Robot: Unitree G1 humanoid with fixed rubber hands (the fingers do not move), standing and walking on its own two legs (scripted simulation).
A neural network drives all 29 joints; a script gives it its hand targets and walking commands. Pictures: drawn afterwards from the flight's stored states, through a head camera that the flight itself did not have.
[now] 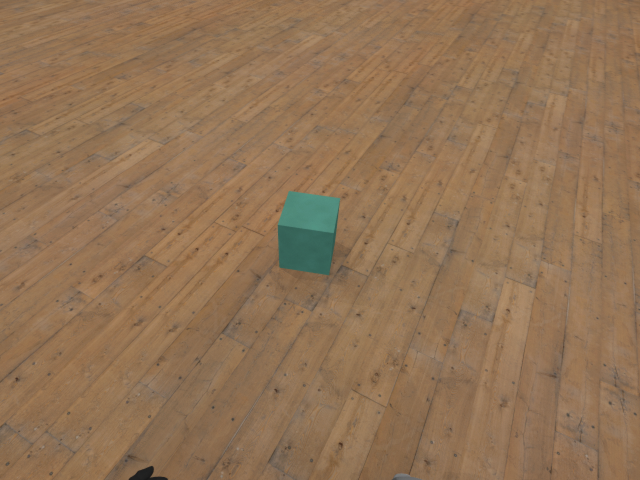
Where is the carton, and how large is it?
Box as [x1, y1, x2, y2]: [278, 191, 339, 274]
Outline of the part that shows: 289,191 278,222 279,267 328,274 334,244 339,198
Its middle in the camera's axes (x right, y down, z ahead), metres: -0.04 -0.05 +1.57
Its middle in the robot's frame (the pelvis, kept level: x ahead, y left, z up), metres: +1.16 -0.04 -0.66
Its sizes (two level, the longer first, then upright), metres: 0.210 0.200 0.250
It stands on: the floor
